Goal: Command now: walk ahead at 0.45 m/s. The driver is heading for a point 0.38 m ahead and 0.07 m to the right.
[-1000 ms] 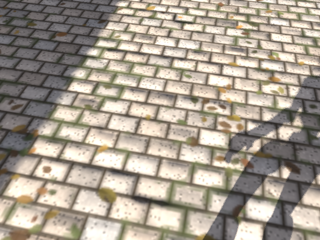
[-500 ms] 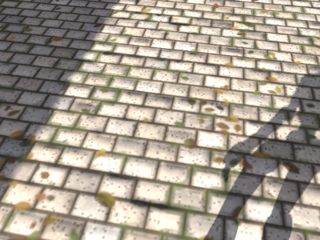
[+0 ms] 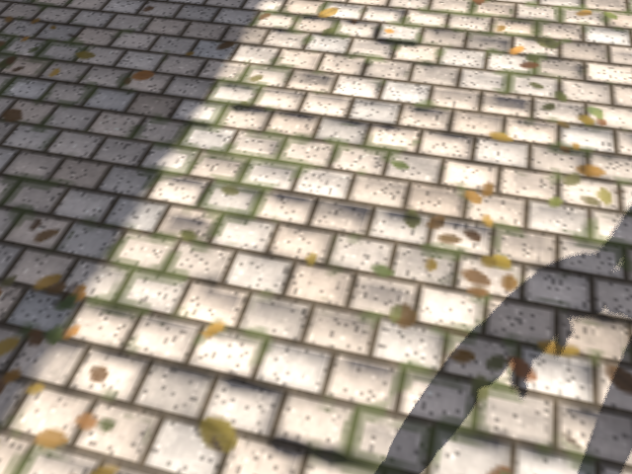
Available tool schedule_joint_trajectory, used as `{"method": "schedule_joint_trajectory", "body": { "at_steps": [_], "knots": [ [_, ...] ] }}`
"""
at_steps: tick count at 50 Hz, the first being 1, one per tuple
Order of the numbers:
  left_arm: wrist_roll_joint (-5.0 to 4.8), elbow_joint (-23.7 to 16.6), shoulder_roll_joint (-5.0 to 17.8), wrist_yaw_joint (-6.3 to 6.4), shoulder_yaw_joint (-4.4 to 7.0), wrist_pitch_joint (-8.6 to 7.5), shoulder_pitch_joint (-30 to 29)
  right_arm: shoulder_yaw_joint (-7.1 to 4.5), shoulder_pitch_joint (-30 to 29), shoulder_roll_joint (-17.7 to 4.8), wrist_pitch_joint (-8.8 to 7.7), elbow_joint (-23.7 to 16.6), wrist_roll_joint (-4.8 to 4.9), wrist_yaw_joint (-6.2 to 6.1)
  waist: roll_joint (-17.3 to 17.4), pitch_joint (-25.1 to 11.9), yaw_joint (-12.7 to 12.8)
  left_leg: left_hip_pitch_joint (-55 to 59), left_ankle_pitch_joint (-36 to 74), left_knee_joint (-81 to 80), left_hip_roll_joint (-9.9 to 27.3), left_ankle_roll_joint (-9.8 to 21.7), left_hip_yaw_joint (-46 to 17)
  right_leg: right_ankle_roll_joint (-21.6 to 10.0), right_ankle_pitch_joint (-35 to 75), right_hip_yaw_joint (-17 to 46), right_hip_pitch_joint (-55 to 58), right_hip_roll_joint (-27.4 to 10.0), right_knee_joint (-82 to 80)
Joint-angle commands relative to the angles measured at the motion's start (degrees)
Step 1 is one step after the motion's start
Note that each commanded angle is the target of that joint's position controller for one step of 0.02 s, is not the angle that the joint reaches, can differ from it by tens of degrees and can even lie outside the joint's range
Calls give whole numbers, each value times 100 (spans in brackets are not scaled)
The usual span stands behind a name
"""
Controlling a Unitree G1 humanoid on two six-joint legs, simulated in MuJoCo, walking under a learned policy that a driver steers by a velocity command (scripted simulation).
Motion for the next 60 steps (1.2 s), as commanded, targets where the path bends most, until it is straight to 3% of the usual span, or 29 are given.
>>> {"method": "schedule_joint_trajectory", "body": {
  "at_steps": [1, 3, 5, 7, 8, 9, 10, 11, 12, 13, 14, 16, 18, 22, 27, 29, 30, 31, 32, 33, 34, 37, 41, 43, 44, 45, 47, 50, 60],
  "knots": [
    [-62, -99, 1039, 63, 210, -27, 299, 42, -1118, -176, -123, -664, 34, 85, -696, 824, -11, -16, 329, -610, -196, 90, 159, -659, 2211, 555, -599, -1455, -364],
    [-85, -91, 1090, 73, 256, 8, 252, 20, -1182, -287, -164, -744, 37, 140, -699, 754, -155, 76, 142, -826, -233, 262, 108, -606, 2808, 499, -194, -1619, -108],
    [-52, -156, 1237, 81, 322, 63, 89, -90, -740, -540, -182, -666, 22, 143, -866, 270, -511, 822, -214, -815, -486, 459, 236, -494, 4678, 426, 139, -1690, 594],
    [5, -257, 1205, 62, 306, 157, -92, -331, 952, -969, -150, -211, 38, 33, -919, -789, -1376, 3176, -226, -860, -584, 778, 215, -266, 5672, 337, -527, -1379, 2591],
    [111, -421, 945, 45, 200, 145, -43, -431, 2044, -1386, -115, 2, -65, -56, -213, -1695, -1627, 5134, -600, -657, 665, 1116, -1217, -147, 3449, 242, -2019, -963, 4426],
    [-19, -368, 23, -26, -25, 44, 837, -399, 2194, -1442, -119, 135, -131, 16, 1359, -2639, -1041, 6583, -2087, -1562, 2010, 1997, -4060, 108, -1552, 588, -3910, 114, 6300],
    [-209, -381, 829, -37, 168, -85, 224, -257, 1909, -846, -139, 114, -91, 14, 663, -1900, -1258, 5819, -2579, -2127, 1769, 1663, -4076, 2, -1588, 1147, -4374, -152, 6877],
    [-361, -617, 1117, -22, 283, -144, -367, -192, 1339, -665, -176, 50, -79, -6, 483, -911, -1086, 4827, -2249, -2322, 1620, 1375, -3053, -62, -1013, 956, -4612, -425, 6855],
    [-338, -660, 1040, 38, 286, -152, -603, -157, 912, -555, -229, 20, -94, 8, -8, -480, -873, 3929, -1515, -2519, 1434, 1235, -2345, -46, -487, 849, -4349, -714, 6621],
    [-236, -655, 953, 88, 336, -107, -693, -122, 669, -420, -276, 43, -149, 40, -87, -161, -698, 3233, -533, -2649, 1199, 1148, -1723, 8, -242, 801, -4050, -820, 6387],
    [-195, -615, 793, 96, 341, -24, -476, -93, 565, -343, -304, 104, -233, 62, 85, -158, -470, 2807, 303, -2716, 1027, 1104, -1206, 48, -152, 834, -3599, -915, 6272],
    [-176, -586, 553, 108, 338, 109, -254, -62, 578, -265, -336, 259, -249, 81, 131, -123, -265, 2376, 1809, -2725, 897, 1207, -581, 143, -290, 709, -3290, -870, 5977],
    [-103, -765, 527, 127, 338, 186, -515, -80, 580, -460, -354, 393, -260, 29, 178, -10, -178, 2187, 2599, -2771, 869, 1290, -213, 263, 0, 613, -3475, -849, 5395],
    [4, -1057, 426, 13, 221, 158, -1410, -87, 700, -696, -202, 529, -228, -147, 142, -192, -404, 2277, 2719, -2672, 546, 1154, 348, 373, 1355, 231, -3133, -777, 3479],
    [28, -1242, 775, -48, 273, 180, -1895, -108, 989, -890, 10, 788, -69, -190, 148, -345, -498, 2992, 2109, -2047, 822, 1013, 62, 222, 1375, 242, -2881, -563, 2502],
    [86, -1120, 985, -33, 365, 159, -1593, -70, 1056, -751, 74, 858, -27, -206, -25, -452, -300, 2967, 1507, -1340, 538, 676, 77, 1, 2132, 181, -2148, -439, 1689],
    [113, -1078, 1399, 17, 475, 153, -1336, -21, 1358, -617, 57, 887, -160, -210, -493, -750, -334, 2681, 744, -668, 164, 361, 290, -190, 4435, 654, -1383, -931, 1735],
    [166, -1038, 1509, 54, 458, 210, -1245, 129, 2176, -112, 27, 1020, -268, -176, -1408, -1402, -715, 1745, -1649, 256, -315, 10, 396, -1012, 5653, 1632, -86, -1867, 2047],
    [123, -966, 972, 24, 333, 262, -1089, 150, 1958, -156, 125, 1070, -202, -192, -1438, -1646, -423, 1569, -3609, 909, -444, -174, 86, -1432, 4892, 2190, -220, -2227, 1724],
    [101, -954, 821, -15, 260, 256, -1245, 85, 1528, -427, 236, 943, -70, -217, -1229, -1377, -399, 1322, -4056, 1325, -377, -208, -147, -1366, 3581, 2206, -603, -2078, 1406],
    [97, -984, 907, -20, 270, 247, -1543, 57, 1315, -475, 345, 913, -33, -276, -1025, -1126, -462, 1181, -3891, 1551, -262, -229, -260, -1192, 2571, 2119, -956, -1944, 1198],
    [120, -1128, 1010, 40, 288, 248, -2394, 1, 1254, -484, 544, 997, -105, -413, -955, -599, -742, 1647, -3105, 1068, -87, -337, -292, -854, 1192, 1642, -2225, -1622, 733],
    [36, -1004, 879, 88, 258, 326, -2507, 54, 1489, -206, 520, 1273, -152, -386, -887, -700, -864, 2715, -1525, -502, -267, -246, 49, -652, 460, 1020, -2656, -1221, 815],
    [-29, -827, 754, 80, 222, 347, -2203, 52, 1369, -350, 526, 1257, -285, -333, -630, -487, -772, 2949, -939, -1226, -128, -34, -92, -226, -658, 851, -2840, -951, 882],
    [26, -783, 750, 65, 222, 355, -2095, 39, 1270, -562, 525, 1175, -285, -341, -332, -261, -609, 2729, -1233, -1476, 187, 134, -375, -19, -945, 703, -2871, -751, 1064],
    [49, -813, 632, 82, 218, 378, -2047, -2, 1079, -751, 495, 1231, -193, -327, 390, 0, -385, 1813, -2408, -1642, 147, 300, -433, 172, -543, 281, -2368, -390, 1177],
    [63, -732, 728, 124, 246, 379, -2107, 67, 853, -473, 358, 1190, -209, -314, 380, 74, -394, 1325, -2613, -1967, 98, 156, -449, 197, 324, 215, -1665, -357, 1588],
    [45, -572, 764, 131, 266, 377, -1993, 69, 1006, -474, 225, 1253, -176, -311, 83, -83, -469, 1806, -1568, -1729, -9, 21, -308, 66, 1146, 268, -1641, -429, 1677],
    [-10, -259, 746, 131, 281, 459, -1929, 120, 1339, -385, 304, 1367, -152, -329, -182, -215, -556, 2294, -562, -1513, -107, 72, -167, 101, 1855, 238, -1530, -441, 1799]
  ]
}}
